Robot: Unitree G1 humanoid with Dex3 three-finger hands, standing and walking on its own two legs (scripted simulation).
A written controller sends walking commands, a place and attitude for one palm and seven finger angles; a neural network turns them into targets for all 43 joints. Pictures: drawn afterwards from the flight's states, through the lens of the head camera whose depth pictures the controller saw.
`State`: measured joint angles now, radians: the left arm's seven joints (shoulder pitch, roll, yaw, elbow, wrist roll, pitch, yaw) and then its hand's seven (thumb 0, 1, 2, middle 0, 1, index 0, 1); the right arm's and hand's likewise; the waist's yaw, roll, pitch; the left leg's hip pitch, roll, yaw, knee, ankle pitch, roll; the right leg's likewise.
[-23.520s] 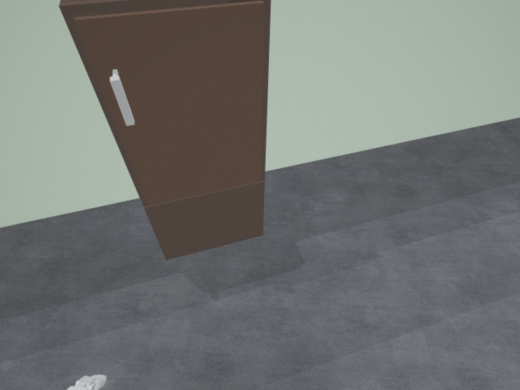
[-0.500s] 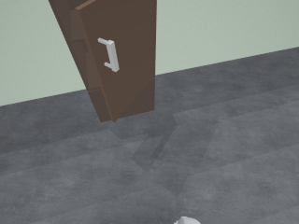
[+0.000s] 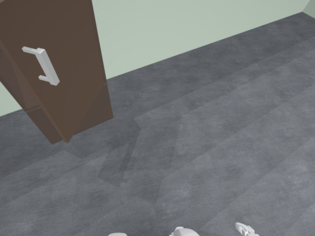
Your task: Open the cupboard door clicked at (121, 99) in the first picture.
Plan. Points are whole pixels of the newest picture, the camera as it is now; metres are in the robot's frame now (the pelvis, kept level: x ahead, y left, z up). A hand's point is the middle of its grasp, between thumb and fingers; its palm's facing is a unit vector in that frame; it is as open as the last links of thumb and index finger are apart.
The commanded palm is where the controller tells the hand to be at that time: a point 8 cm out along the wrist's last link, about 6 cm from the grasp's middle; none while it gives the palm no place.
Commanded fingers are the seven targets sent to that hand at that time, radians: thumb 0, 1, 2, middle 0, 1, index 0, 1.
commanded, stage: walk to a spot facing it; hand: left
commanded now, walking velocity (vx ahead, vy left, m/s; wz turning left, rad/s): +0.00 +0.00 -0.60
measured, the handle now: (41, 66) +0.52 +0.40 +0.06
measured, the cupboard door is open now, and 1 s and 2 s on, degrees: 43 43 43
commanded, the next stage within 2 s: turn to face it in 1.92 s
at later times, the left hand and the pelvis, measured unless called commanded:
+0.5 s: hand (110, 225) +0.15 +0.14 -0.15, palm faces -0.28 -0.93 -0.25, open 7.4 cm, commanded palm none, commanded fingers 0.00 0.90 0.90 -0.20 -0.30 -0.20 -0.30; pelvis +0.04 -0.04 +0.01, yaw -18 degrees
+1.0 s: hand (158, 147) +0.41 +0.02 -0.16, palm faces -0.60 -0.79 -0.15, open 7.4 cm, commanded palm none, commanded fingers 0.00 0.90 0.90 -0.20 -0.30 -0.20 -0.30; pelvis +0.21 -0.07 +0.01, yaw -36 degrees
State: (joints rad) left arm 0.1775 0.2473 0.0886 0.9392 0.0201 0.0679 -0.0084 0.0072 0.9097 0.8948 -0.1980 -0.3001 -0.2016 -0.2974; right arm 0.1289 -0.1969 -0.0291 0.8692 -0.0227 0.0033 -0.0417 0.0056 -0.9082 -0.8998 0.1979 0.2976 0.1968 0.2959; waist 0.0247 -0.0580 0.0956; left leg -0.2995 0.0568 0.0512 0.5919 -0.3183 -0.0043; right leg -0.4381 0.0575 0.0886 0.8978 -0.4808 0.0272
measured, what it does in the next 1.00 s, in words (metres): walks ahead, turning right: right foot, then left foot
